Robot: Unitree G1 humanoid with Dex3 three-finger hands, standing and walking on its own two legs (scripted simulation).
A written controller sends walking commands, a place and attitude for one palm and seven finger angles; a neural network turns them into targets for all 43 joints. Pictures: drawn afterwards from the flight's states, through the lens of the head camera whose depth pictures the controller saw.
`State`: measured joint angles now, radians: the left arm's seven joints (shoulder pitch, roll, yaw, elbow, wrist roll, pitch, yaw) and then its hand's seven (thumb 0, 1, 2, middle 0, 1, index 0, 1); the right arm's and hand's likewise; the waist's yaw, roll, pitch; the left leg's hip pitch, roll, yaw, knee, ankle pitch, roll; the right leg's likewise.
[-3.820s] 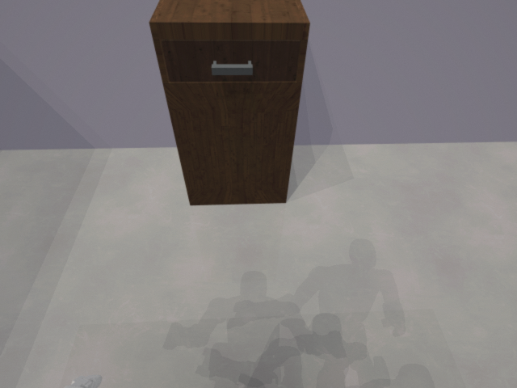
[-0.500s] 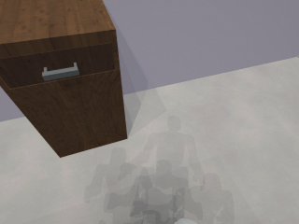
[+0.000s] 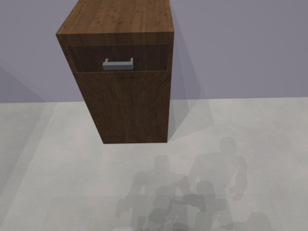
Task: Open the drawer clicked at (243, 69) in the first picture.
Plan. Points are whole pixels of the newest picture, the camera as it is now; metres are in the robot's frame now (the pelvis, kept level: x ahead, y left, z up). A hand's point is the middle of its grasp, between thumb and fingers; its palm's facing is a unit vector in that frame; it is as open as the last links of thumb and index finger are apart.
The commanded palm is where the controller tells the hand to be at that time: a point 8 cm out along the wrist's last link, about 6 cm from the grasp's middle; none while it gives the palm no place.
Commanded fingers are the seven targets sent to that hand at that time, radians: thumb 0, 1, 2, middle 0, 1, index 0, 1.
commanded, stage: take the last steps up to it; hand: left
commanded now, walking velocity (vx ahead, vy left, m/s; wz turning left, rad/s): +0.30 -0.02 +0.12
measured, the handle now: (118, 62) +0.78 +0.24 -0.02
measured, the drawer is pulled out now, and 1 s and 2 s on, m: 0.00 0.00 0.00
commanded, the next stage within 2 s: come to a stop and stand still in 0.88 s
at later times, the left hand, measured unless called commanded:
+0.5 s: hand out of the picture +0.07 +0.20 -0.17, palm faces +0.04 -0.98 -0.18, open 7.4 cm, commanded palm none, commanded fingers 0.00 0.90 0.90 -0.20 -0.30 -0.20 -0.30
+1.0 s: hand out of the picture +0.15 +0.16 -0.19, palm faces +0.15 -0.98 -0.11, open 7.3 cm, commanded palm none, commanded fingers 0.00 0.90 0.90 -0.20 -0.30 -0.20 -0.30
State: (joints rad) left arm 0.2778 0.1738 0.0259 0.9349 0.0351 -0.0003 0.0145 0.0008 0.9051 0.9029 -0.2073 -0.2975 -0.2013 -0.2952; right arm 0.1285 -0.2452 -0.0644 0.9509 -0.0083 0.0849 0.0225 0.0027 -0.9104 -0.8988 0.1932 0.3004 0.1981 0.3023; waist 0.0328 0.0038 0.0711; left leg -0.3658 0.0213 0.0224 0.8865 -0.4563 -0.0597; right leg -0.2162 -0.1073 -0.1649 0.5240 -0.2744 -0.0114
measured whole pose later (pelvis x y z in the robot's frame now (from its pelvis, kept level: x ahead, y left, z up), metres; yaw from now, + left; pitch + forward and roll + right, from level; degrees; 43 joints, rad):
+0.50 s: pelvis +0.05 +0.02 +0.00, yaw +1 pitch -1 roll +1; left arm 0.26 0.19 0.05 1.07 0.03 0.02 -0.03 0.00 0.91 0.90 -0.20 -0.30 -0.19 -0.29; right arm 0.41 -0.16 -0.04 1.11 -0.02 -0.02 -0.02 0.00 -0.92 -0.90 0.20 0.30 0.20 0.30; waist -0.03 -0.02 0.03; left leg -0.02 0.00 0.07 0.32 -0.28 0.01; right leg -0.42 -0.09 -0.07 0.74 -0.30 0.04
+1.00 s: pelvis +0.21 +0.01 -0.01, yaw +3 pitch -2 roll -2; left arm 0.39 0.12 0.03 1.14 0.03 -0.05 0.01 0.00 0.92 0.90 -0.20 -0.30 -0.20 -0.29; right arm 0.17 -0.18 -0.05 1.02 -0.02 -0.03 0.01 0.00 -0.93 -0.90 0.19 0.30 0.20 0.30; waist 0.03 0.00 0.03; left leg -0.36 0.08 0.12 0.58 -0.18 0.02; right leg -0.05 -0.01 -0.15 0.48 -0.39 0.01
